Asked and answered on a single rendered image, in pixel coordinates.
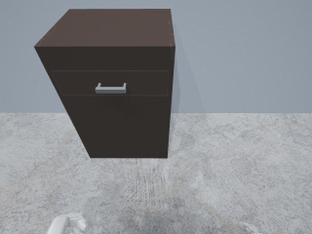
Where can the cabinet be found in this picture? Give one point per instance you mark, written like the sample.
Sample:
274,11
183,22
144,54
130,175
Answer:
115,126

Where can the drawer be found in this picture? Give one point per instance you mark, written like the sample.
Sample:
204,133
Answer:
138,82

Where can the robot right hand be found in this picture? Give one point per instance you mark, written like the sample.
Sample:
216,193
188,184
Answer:
248,228

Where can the robot left hand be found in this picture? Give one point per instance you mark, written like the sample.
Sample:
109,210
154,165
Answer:
59,224

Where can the handle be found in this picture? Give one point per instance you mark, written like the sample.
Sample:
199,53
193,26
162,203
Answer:
111,90

